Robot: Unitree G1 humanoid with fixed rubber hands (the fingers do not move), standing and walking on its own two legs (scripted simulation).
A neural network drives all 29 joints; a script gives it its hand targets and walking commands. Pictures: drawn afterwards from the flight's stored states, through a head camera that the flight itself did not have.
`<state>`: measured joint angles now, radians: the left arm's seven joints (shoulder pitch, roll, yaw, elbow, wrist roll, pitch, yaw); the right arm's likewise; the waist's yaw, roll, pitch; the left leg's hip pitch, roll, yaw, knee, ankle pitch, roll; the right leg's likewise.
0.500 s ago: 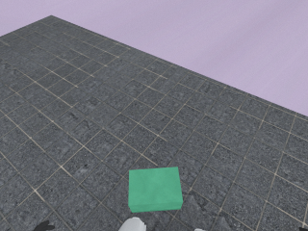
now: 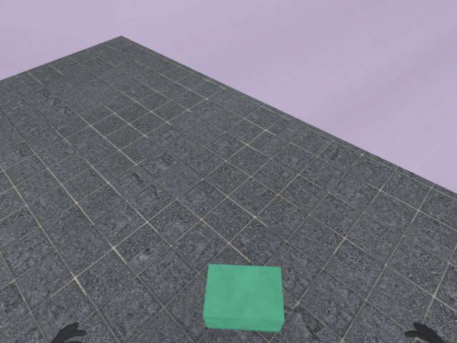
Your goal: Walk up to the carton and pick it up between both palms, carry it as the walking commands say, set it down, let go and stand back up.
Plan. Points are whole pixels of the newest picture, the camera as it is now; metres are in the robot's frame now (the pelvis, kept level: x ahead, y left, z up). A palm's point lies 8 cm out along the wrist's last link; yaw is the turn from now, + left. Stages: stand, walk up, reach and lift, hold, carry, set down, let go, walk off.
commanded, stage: walk up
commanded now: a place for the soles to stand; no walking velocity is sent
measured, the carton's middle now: (243, 297) +0.42 +0.00 -0.67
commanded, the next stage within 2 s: reach and lift in 1.82 s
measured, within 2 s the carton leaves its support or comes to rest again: neither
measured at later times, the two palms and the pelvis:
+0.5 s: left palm out of the picture +0.07 +0.39 -0.08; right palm out of the picture +0.13 -0.30 -0.08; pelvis -0.01 +0.03 +0.00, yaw +3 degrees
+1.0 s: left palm out of the picture +0.11 +0.35 -0.07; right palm out of the picture +0.13 -0.28 -0.07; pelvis +0.00 +0.04 +0.02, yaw -1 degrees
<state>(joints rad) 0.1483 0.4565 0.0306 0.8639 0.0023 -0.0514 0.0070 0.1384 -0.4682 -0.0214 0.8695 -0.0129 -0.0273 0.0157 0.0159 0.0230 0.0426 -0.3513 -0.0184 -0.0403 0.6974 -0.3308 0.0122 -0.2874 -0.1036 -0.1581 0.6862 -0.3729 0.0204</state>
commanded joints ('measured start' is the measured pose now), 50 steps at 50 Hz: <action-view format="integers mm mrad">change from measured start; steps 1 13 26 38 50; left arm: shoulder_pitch -25 -60 -21 -51 -91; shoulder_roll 184 198 170 213 134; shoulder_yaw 43 43 33 22 2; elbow -14 59 12 76 155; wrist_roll -3 -15 -10 11 -8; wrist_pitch -11 -1 22 -10 2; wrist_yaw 3 19 37 11 5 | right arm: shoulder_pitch -61 -97 -18 -127 -198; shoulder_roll -186 -215 -270 -119 -108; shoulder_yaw -32 -45 -83 -46 -18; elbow -25 24 -13 29 157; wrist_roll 3 -18 -22 12 15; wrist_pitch -6 22 29 37 7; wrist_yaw -8 17 28 -2 -4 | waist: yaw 13 -1 -48 -51 -9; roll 35 108 182 -84 -28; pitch -83 -74 -64 -18 -75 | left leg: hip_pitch -35 4 118 162 238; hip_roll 119 125 284 70 151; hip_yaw -221 -246 -425 -13 -17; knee -195 -245 -368 -198 -382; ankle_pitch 249 374 119 -19 189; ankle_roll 104 123 218 13 13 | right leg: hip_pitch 105 123 -170 -82 86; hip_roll -17 -5 51 -116 -22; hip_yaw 127 83 88 395 277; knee -147 -132 201 -320 -339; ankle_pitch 38 90 -267 142 324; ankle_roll -60 -46 -15 -131 -48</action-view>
